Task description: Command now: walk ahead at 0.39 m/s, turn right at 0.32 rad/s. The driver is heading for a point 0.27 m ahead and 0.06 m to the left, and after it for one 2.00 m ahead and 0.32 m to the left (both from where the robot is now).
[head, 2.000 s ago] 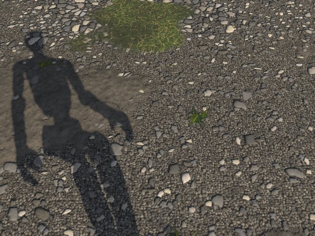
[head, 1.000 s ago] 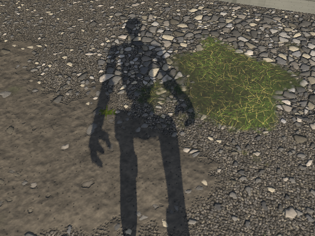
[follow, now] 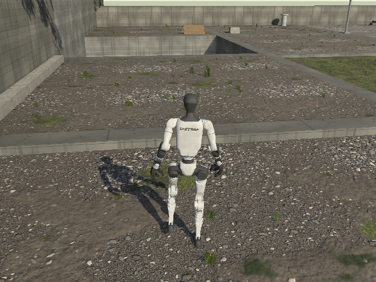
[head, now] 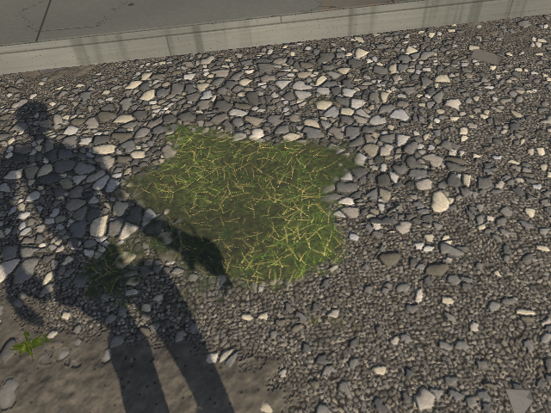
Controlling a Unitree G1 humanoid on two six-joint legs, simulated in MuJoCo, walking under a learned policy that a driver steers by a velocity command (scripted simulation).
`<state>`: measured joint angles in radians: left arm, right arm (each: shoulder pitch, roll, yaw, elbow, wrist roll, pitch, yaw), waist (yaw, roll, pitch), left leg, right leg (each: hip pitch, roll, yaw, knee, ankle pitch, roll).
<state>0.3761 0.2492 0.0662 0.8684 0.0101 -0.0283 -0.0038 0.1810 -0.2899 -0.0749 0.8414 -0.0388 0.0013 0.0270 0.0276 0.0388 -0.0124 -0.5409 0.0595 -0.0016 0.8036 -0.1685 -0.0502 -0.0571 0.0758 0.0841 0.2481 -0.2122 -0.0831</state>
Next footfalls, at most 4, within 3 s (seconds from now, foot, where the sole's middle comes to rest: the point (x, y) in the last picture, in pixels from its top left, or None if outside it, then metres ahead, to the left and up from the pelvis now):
0.18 left None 0.22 0.13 -0.79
0.58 right None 0.21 -0.07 -0.79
1.90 right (323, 381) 0.60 -0.03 -0.79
2.46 left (266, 273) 0.92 0.13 -0.79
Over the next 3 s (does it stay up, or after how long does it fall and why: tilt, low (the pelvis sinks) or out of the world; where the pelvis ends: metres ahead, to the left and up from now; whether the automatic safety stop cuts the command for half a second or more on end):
stays up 1.06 0.04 -0.03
